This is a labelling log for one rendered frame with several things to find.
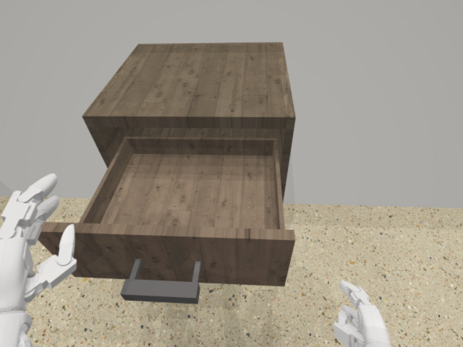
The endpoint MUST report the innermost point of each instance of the cabinet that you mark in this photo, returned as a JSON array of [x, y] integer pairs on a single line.
[[238, 90]]

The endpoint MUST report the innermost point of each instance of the robot left hand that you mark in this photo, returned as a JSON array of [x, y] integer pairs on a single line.
[[23, 217]]

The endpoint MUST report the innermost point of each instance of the handle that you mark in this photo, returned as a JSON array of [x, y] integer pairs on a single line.
[[161, 290]]

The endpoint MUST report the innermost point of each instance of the drawer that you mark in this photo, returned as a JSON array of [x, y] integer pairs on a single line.
[[171, 201]]

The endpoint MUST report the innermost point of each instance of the robot left forearm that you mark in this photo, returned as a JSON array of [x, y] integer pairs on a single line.
[[14, 326]]

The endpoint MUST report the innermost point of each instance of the robot right hand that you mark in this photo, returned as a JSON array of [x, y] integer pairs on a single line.
[[365, 326]]

